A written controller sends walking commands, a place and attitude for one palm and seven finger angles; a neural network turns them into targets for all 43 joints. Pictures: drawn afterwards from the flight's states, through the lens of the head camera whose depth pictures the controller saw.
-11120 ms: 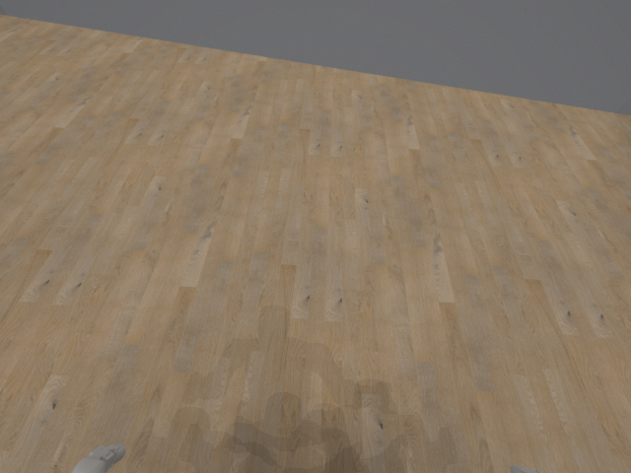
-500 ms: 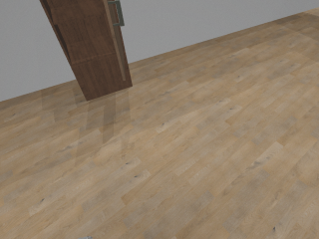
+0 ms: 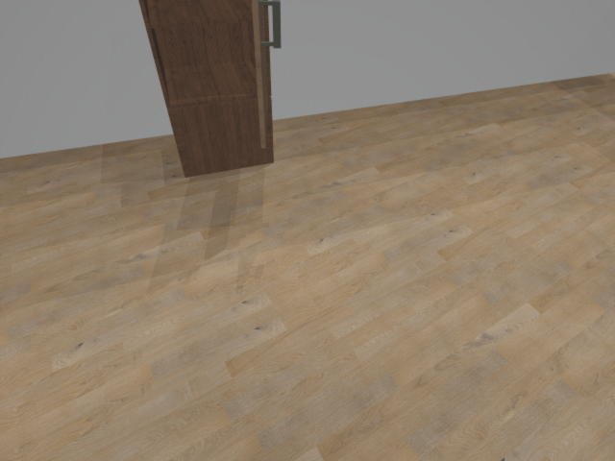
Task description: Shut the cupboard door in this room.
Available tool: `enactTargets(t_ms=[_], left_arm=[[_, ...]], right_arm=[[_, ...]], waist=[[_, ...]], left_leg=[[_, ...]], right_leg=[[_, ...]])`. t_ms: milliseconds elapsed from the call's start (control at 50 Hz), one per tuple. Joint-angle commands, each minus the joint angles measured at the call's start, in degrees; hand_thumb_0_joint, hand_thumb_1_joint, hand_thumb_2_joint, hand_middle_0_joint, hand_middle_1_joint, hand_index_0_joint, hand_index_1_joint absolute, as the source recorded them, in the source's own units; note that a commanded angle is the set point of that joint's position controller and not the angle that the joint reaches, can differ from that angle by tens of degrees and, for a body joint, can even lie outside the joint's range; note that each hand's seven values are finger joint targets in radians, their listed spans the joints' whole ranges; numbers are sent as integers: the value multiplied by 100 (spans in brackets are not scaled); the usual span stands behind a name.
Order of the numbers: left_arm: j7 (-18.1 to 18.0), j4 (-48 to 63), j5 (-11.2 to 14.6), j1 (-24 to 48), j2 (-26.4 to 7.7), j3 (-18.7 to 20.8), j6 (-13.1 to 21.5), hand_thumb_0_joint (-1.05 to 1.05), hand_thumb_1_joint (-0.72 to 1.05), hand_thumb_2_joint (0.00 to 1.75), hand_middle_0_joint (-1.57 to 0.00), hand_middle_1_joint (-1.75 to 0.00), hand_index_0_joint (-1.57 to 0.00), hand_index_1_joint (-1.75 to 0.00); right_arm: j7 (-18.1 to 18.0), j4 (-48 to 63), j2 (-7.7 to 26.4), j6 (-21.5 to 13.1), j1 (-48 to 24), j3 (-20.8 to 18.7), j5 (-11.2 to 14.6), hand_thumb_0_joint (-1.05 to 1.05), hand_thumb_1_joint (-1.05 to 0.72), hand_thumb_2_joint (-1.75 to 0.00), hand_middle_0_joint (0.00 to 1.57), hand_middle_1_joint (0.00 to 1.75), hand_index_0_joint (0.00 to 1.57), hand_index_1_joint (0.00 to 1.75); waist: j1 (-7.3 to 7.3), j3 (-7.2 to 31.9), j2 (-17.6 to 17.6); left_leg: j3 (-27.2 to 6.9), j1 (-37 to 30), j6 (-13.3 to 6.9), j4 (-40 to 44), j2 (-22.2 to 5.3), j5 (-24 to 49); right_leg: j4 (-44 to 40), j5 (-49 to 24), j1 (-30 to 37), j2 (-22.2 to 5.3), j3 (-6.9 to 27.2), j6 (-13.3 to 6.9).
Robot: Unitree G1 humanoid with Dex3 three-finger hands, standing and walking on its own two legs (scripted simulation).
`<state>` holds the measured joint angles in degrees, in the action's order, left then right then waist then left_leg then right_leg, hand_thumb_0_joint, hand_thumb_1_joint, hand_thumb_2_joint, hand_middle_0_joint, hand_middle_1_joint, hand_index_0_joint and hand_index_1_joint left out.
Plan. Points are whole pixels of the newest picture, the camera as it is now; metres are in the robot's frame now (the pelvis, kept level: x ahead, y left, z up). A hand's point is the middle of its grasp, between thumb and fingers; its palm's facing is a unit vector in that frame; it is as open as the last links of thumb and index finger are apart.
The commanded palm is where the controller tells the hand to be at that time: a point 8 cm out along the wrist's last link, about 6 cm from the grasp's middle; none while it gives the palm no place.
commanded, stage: stand and wait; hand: left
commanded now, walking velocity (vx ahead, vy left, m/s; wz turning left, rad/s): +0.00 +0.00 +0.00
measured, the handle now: (269, 24) +1.28 +0.24 +0.07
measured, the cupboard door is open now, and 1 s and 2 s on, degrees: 75 75 75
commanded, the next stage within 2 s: look at it before walking up in 0.46 s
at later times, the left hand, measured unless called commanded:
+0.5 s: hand out of the picture -0.05 +0.19 -0.17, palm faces +0.04 -0.98 -0.20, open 7.4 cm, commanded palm none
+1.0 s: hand out of the picture +0.01 +0.19 -0.17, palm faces +0.02 -0.98 -0.19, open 7.4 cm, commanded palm none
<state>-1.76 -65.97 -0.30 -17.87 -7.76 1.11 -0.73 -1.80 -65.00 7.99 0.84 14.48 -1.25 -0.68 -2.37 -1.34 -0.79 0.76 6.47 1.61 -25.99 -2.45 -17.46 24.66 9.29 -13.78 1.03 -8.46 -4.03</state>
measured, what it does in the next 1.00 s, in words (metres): stands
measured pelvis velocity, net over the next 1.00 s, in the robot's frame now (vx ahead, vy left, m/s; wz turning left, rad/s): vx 0.01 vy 0.02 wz -0.03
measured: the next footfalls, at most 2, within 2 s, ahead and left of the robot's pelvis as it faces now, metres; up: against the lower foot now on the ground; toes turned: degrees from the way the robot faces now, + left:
none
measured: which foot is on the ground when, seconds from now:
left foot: down 0.00-1.00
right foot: down 0.00-1.00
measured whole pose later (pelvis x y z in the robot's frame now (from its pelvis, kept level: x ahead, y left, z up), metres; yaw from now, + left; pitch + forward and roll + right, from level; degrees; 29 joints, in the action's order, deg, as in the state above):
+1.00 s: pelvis +0.01 +0.02 +0.00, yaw -2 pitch -1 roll +0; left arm -2.0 -66.1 -0.4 -15.9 -7.9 0.1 0.9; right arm -1.9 -65.2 7.5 -1.0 18.2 -0.5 -0.5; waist -0.5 -1.6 0.3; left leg 3.1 4.9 0.0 -23.4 -0.7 -17.2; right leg 24.4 9.3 -13.9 -0.1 -5.7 -2.3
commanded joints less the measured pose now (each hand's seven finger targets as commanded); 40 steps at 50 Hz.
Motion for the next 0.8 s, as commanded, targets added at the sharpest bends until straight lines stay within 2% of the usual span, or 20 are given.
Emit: enactTargets(t_ms=[0, 40, 80, 120, 160, 280, 300, 440, 540, 780], left_arm=[[-5, 116, -3, -55, -581, 25, 80, 0, 90, 90, -20, -30, -20, -30], [3, 37, -20, -208, -532, -8, 73, 0, 90, 90, -20, -30, -20, -30], [2, -4, -35, -253, -524, -11, 39, 0, 90, 90, -20, -30, -20, -30], [4, -6, -52, -324, -471, -14, 24, 0, 90, 90, -20, -30, -20, -30], [2, 12, -58, -320, -474, -9, 13, 0, 90, 90, -20, -30, -20, -30], [3, 43, -66, -420, -350, -17, 43, 0, 90, 90, -20, -30, -20, -30], [1, 37, -71, -414, -346, -18, 45, 0, 90, 90, -20, -30, -20, -30], [-25, 42, -45, -420, -330, -25, 114, 0, 90, 90, -20, -30, -20, -30], [-40, 42, -26, -388, -374, -23, 158, 0, 90, 90, -20, -30, -20, -30], [-52, 44, -17, -252, -474, -42, 203, 0, 90, 90, -20, -30, -20, -30]], right_arm=[[-68, 51, 460, -110, 360, -3, -9, 0, -90, -90, 20, 30, 20, 30], [-79, 63, 446, -98, 388, 9, -14, 0, -90, -90, 20, 30, 20, 30], [-72, 69, 416, -67, 492, 5, -18, 0, -90, -90, 20, 30, 20, 30], [-69, 96, 438, -52, 589, -6, -28, 0, -90, -90, 20, 30, 20, 30], [-54, 113, 469, -47, 692, -18, -25, 0, -90, -90, 20, 30, 20, 30], [-51, 160, 482, -122, 782, -33, -14, 0, -90, -90, 20, 30, 20, 30], [-49, 158, 474, -122, 786, -35, -11, 0, -90, -90, 20, 30, 20, 30], [-49, 58, 337, -153, 1054, -5, 1, 0, -90, -90, 20, 30, 20, 30], [-52, -13, 275, -182, 1140, 18, 8, 0, -90, -90, 20, 30, 20, 30], [-62, -15, 336, -213, 1062, 22, 15, 0, -90, -90, 20, 30, 20, 30]], waist=[[101, -395, 818], [71, -608, 612], [69, -862, 501], [86, -945, 394], [94, -931, 297], [65, -599, 308], [62, -658, 234], [144, -504, -93], [187, -343, -5], [202, -444, 156]], left_leg=[[-448, 728, -311, 994, -523, -9], [-380, 887, -293, 1062, -433, -261], [-404, 1069, -313, 1174, -389, -693], [-416, 1130, -346, 1221, -358, -918], [-493, 1259, -381, 1306, -384, -1144], [-636, 1319, -473, 1427, -479, -1099], [-663, 1375, -480, 1435, -482, -1139], [-451, 1014, -462, 1065, -355, -422], [-325, 815, -427, 921, -335, -53], [-242, 671, -372, 832, -352, 337]], right_leg=[[-762, 317, 388, -765, 980, 354], [-834, 472, 368, -770, 1030, 353], [-908, 944, 189, -755, 1054, 395], [-919, 1177, 36, -730, 1058, 417], [-814, 1245, 38, -702, 1003, 443], [-416, 653, 272, -655, 847, 462], [-387, 649, 262, -648, 848, 465], [-527, 570, 87, -756, 1068, 371], [-547, 409, 125, -812, 1129, 311], [-566, 49, 179, -853, 1147, 257]])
